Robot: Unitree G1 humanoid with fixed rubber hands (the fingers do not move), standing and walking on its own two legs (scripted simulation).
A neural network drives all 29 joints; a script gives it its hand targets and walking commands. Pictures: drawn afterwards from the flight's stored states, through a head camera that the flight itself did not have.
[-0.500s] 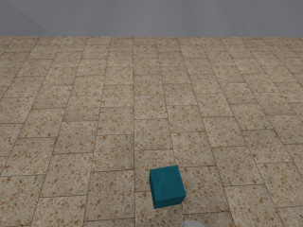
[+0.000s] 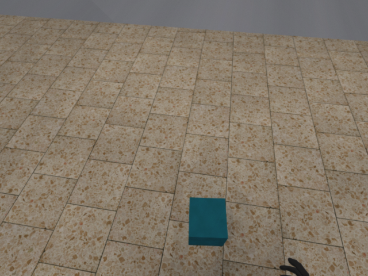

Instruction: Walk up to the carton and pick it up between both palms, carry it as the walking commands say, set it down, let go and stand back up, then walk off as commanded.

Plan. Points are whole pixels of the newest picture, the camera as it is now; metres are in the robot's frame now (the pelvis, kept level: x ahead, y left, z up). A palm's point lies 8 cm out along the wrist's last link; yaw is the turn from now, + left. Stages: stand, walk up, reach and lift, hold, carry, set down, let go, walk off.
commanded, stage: walk up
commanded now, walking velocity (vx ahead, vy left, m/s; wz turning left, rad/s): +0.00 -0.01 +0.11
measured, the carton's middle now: (206, 222) +0.41 -0.05 -0.68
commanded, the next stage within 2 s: stand in 1.78 s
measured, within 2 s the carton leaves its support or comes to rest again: neither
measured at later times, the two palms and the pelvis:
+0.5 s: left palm out of the picture -0.02 +0.21 -0.14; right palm out of the picture +0.01 -0.24 -0.13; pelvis -0.01 -0.01 +0.01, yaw +1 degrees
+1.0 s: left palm out of the picture -0.06 +0.19 -0.14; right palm out of the picture +0.01 -0.24 -0.14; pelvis -0.03 -0.02 +0.01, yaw +3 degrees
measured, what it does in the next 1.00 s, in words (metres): stands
